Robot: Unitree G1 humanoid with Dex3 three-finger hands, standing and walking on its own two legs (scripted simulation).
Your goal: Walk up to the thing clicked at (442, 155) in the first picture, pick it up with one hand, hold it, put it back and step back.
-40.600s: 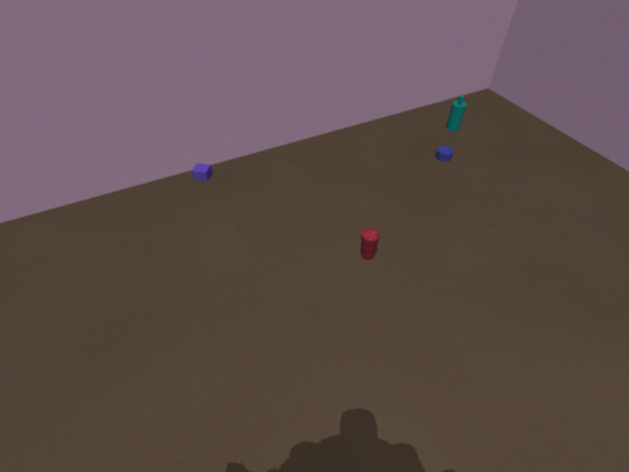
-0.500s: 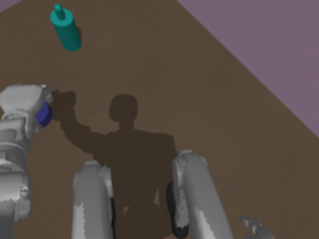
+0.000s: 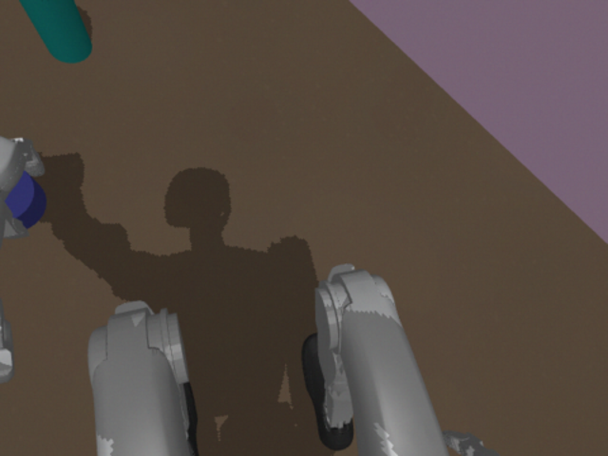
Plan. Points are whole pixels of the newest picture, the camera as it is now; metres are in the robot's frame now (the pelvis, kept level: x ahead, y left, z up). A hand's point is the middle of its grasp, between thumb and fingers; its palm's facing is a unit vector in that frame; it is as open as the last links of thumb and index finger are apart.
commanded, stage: crouch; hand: left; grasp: from above
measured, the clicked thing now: (2, 198) +0.48 +0.32 -0.19
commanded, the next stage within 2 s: lower in 0.30 s
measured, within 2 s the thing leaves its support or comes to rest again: rests again in 1.60 s
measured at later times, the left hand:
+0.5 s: hand (11, 196) +0.48 +0.32 -0.20, palm faces -0.47 -0.07 -0.88, open 9.7 cm
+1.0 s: hand (33, 204) +0.49 +0.31 -0.26, palm faces -0.46 -0.09 -0.88, open 9.7 cm
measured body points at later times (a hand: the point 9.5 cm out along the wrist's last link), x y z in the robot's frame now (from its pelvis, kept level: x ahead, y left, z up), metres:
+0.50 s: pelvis +0.00 +0.00 -0.03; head +0.26 +0.08 +0.33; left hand +0.50 +0.32 -0.15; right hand +0.04 -0.27 -0.12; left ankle +0.08 +0.13 -0.32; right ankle +0.10 -0.14 -0.32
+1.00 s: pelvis +0.01 +0.01 -0.05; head +0.28 +0.10 +0.29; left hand +0.51 +0.31 -0.21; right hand +0.03 -0.27 -0.12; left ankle +0.08 +0.13 -0.32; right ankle +0.10 -0.14 -0.32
